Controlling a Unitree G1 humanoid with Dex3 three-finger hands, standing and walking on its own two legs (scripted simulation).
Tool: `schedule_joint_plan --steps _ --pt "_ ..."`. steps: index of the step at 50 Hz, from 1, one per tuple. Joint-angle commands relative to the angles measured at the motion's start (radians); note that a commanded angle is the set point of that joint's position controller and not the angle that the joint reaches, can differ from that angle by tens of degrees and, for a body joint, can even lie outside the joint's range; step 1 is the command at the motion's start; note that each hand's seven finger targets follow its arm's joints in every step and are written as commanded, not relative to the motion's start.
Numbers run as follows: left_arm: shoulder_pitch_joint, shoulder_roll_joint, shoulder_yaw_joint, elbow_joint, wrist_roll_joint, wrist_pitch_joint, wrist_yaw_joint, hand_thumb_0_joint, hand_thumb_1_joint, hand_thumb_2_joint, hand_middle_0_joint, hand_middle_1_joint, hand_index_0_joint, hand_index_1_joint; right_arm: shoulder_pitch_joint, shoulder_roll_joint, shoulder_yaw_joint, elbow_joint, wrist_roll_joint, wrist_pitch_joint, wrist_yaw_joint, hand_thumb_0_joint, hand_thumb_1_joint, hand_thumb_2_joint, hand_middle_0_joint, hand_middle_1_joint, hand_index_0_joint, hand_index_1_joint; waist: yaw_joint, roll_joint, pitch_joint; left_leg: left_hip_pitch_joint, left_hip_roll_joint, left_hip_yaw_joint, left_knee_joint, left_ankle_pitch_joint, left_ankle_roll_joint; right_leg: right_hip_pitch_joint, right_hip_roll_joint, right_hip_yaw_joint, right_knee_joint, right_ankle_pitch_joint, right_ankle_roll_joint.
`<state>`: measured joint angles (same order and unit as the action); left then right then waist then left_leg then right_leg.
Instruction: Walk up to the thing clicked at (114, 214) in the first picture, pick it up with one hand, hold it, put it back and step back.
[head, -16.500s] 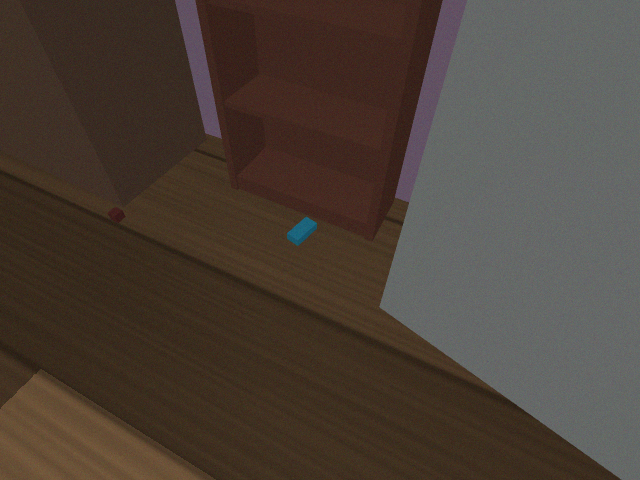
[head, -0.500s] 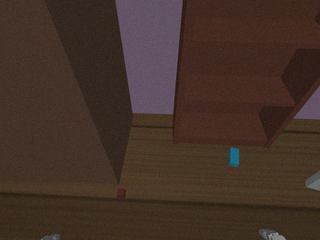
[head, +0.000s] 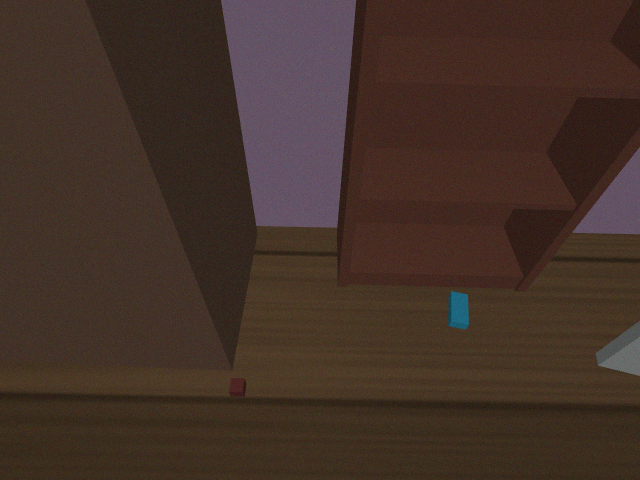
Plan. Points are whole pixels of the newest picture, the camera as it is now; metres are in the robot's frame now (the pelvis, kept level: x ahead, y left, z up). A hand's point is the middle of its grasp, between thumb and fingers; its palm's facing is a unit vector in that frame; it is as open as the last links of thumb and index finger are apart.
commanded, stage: stand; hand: left
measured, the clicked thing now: (237, 387) +0.49 +0.23 -0.76
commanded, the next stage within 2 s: none
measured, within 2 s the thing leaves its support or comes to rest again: neither
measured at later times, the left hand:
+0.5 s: hand out of the picture +0.07 +0.25 -0.15, palm faces -0.01 -0.94 -0.34, open 7.4 cm
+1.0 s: hand out of the picture +0.08 +0.25 -0.15, palm faces -0.01 -0.94 -0.34, open 7.4 cm
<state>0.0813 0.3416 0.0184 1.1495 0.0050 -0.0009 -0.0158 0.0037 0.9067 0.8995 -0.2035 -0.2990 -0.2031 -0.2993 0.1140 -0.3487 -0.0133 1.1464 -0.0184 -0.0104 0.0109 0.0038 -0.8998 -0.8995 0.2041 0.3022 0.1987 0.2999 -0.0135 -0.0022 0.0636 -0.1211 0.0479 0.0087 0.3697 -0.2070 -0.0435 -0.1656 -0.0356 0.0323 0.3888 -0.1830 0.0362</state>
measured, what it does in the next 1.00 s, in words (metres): stands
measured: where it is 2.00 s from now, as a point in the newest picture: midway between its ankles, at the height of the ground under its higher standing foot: outside the picture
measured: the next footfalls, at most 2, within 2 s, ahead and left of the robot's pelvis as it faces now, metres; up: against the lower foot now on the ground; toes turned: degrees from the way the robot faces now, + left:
none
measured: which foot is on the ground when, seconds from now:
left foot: down 0.00-1.00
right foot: down 0.00-1.00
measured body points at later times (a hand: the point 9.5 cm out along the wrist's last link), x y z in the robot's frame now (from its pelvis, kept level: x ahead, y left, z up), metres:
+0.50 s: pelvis +0.00 +0.00 +0.00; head +0.01 -0.01 +0.45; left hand +0.07 +0.30 -0.13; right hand +0.08 -0.31 -0.13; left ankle +0.00 +0.15 -0.74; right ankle +0.02 -0.14 -0.74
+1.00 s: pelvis +0.00 -0.01 +0.00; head +0.02 -0.01 +0.45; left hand +0.08 +0.30 -0.13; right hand +0.08 -0.31 -0.13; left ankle +0.00 +0.15 -0.74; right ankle +0.02 -0.14 -0.74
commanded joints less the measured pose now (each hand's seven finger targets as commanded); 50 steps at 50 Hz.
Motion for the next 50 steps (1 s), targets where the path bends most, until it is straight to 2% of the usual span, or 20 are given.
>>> schedule_joint_plan --steps 1,7,10,11,13,16,17,22,24,26,27,29,32,36,38,44,50 --pt "-0.049 0.221 0.036 -0.066 -0.002 -0.027 0.017 0.000 0.900 0.900 -0.200 -0.300 -0.200 -0.300 -0.070 -0.224 -0.041 -0.072 0.004 -0.025 -0.016 0.000 -0.900 -0.900 0.200 0.300 0.200 0.300 0.013 0.020 -0.086 -0.002 0.085 -0.076 -0.089 0.116 0.050 0.027 -0.072 0.056 -0.059 0.120 -0.049" --pt "-0.045 0.225 0.031 -0.067 -0.001 -0.031 0.020 0.000 0.900 0.900 -0.200 -0.300 -0.200 -0.300 -0.066 -0.215 -0.039 -0.068 0.007 -0.022 -0.014 0.000 -0.900 -0.900 0.200 0.300 0.200 0.300 0.006 -0.002 -0.128 0.027 0.085 -0.068 -0.079 0.151 0.052 0.053 -0.083 0.055 -0.062 0.171 -0.050" --pt "-0.046 0.221 0.025 -0.069 0.000 -0.031 0.020 0.000 0.900 0.900 -0.200 -0.300 -0.200 -0.300 -0.072 -0.218 -0.038 -0.065 0.009 -0.019 -0.012 0.000 -0.900 -0.900 0.200 0.300 0.200 0.300 0.006 0.005 -0.107 0.018 0.082 -0.068 -0.083 0.118 0.049 0.031 -0.081 0.054 -0.081 0.132 -0.045" --pt "-0.051 0.227 0.025 -0.069 -0.001 -0.030 0.020 0.000 0.900 0.900 -0.200 -0.300 -0.200 -0.300 -0.070 -0.213 -0.036 -0.063 0.008 -0.017 -0.011 0.000 -0.900 -0.900 0.200 0.300 0.200 0.300 0.004 -0.003 -0.088 0.009 0.078 -0.067 -0.088 0.074 0.048 0.017 -0.082 0.060 -0.092 0.085 -0.045" --pt "-0.043 0.229 0.025 -0.069 0.002 -0.029 0.020 0.000 0.900 0.900 -0.200 -0.300 -0.200 -0.300 -0.072 -0.215 -0.037 -0.062 0.006 -0.016 -0.010 0.000 -0.900 -0.900 0.200 0.300 0.200 0.300 0.007 0.001 -0.094 0.020 0.084 -0.071 -0.092 0.073 0.051 0.007 -0.084 0.060 -0.091 0.082 -0.050" --pt "-0.035 0.230 0.025 -0.071 0.002 -0.034 0.020 0.000 0.900 0.900 -0.200 -0.300 -0.200 -0.300 -0.077 -0.218 -0.037 -0.064 0.008 -0.016 -0.009 0.000 -0.900 -0.900 0.200 0.300 0.200 0.300 0.008 -0.001 -0.110 0.027 0.086 -0.069 -0.082 0.125 0.055 0.032 -0.088 0.059 -0.087 0.151 -0.048" --pt "-0.039 0.231 0.023 -0.070 0.000 -0.033 0.020 0.000 0.900 0.900 -0.200 -0.300 -0.200 -0.300 -0.068 -0.215 -0.034 -0.061 0.007 -0.017 -0.008 0.000 -0.900 -0.900 0.200 0.300 0.200 0.300 0.003 0.003 -0.091 0.006 0.078 -0.066 -0.091 0.103 0.048 0.026 -0.085 0.060 -0.093 0.126 -0.044" --pt "-0.035 0.231 0.026 -0.070 0.003 -0.028 0.018 0.000 0.900 0.900 -0.200 -0.300 -0.200 -0.300 -0.074 -0.225 -0.036 -0.062 0.005 -0.015 -0.007 0.000 -0.900 -0.900 0.200 0.300 0.200 0.300 0.010 0.012 -0.075 -0.020 0.081 -0.077 -0.112 -0.012 0.055 0.010 -0.079 0.057 -0.101 0.014 -0.048" --pt "-0.025 0.231 0.024 -0.070 0.003 -0.030 0.017 0.000 0.900 0.900 -0.200 -0.300 -0.200 -0.300 -0.078 -0.220 -0.035 -0.065 0.006 -0.016 -0.005 0.000 -0.900 -0.900 0.200 0.300 0.200 0.300 0.014 0.001 -0.081 -0.007 0.081 -0.079 -0.108 0.041 0.055 0.015 -0.080 0.056 -0.095 0.049 -0.050" --pt "-0.025 0.235 0.026 -0.072 0.003 -0.032 0.018 0.000 0.900 0.900 -0.200 -0.300 -0.200 -0.300 -0.073 -0.216 -0.034 -0.066 0.007 -0.017 -0.005 0.000 -0.900 -0.900 0.200 0.300 0.200 0.300 0.012 -0.006 -0.086 0.003 0.077 -0.073 -0.100 0.026 0.055 0.002 -0.081 0.061 -0.103 0.035 -0.048" --pt "-0.027 0.237 0.026 -0.074 0.004 -0.033 0.018 0.000 0.900 0.900 -0.200 -0.300 -0.200 -0.300 -0.074 -0.218 -0.036 -0.066 0.006 -0.017 -0.005 0.000 -0.900 -0.900 0.200 0.300 0.200 0.300 0.011 -0.012 -0.084 0.015 0.081 -0.074 -0.092 0.054 0.055 -0.001 -0.084 0.063 -0.103 0.045 -0.050" --pt "-0.033 0.231 0.025 -0.078 0.002 -0.034 0.018 0.000 0.900 0.900 -0.200 -0.300 -0.200 -0.300 -0.070 -0.223 -0.035 -0.064 0.006 -0.018 -0.007 0.000 -0.900 -0.900 0.200 0.300 0.200 0.300 0.009 -0.002 -0.103 0.023 0.082 -0.069 -0.080 0.102 0.056 0.018 -0.091 0.067 -0.094 0.117 -0.053" --pt "-0.023 0.234 0.026 -0.076 0.001 -0.035 0.020 0.000 0.900 0.900 -0.200 -0.300 -0.200 -0.300 -0.060 -0.222 -0.033 -0.062 0.008 -0.018 -0.007 0.000 -0.900 -0.900 0.200 0.300 0.200 0.300 0.009 0.005 -0.109 0.007 0.082 -0.071 -0.084 0.111 0.056 0.048 -0.090 0.059 -0.089 0.143 -0.051" --pt "-0.025 0.232 0.025 -0.074 0.001 -0.033 0.019 0.000 0.900 0.900 -0.200 -0.300 -0.200 -0.300 -0.053 -0.218 -0.029 -0.060 0.007 -0.016 -0.009 0.000 -0.900 -0.900 0.200 0.300 0.200 0.300 0.009 0.002 -0.104 0.004 0.082 -0.071 -0.087 0.100 0.054 0.043 -0.089 0.057 -0.091 0.124 -0.051" --pt "-0.014 0.231 0.025 -0.071 0.000 -0.029 0.019 0.000 0.900 0.900 -0.200 -0.300 -0.200 -0.300 -0.054 -0.223 -0.031 -0.058 0.009 -0.015 -0.009 0.000 -0.900 -0.900 0.200 0.300 0.200 0.300 0.014 0.008 -0.079 -0.010 0.077 -0.075 -0.104 0.042 0.050 0.021 -0.081 0.054 -0.099 0.047 -0.049" --pt "-0.019 0.231 0.026 -0.073 0.002 -0.029 0.019 0.000 0.900 0.900 -0.200 -0.300 -0.200 -0.300 -0.048 -0.224 -0.031 -0.061 0.007 -0.017 -0.010 0.000 -0.900 -0.900 0.200 0.300 0.200 0.300 0.013 0.004 -0.100 -0.004 0.083 -0.076 -0.091 0.107 0.053 0.045 -0.087 0.047 -0.083 0.112 -0.053" --pt "-0.019 0.235 0.026 -0.075 0.001 -0.028 0.018 0.000 0.900 0.900 -0.200 -0.300 -0.200 -0.300 -0.041 -0.224 -0.031 -0.060 0.007 -0.016 -0.010 0.000 -0.900 -0.900 0.200 0.300 0.200 0.300 0.012 0.001 -0.089 -0.003 0.082 -0.074 -0.091 0.088 0.052 0.034 -0.088 0.054 -0.092 0.091 -0.055"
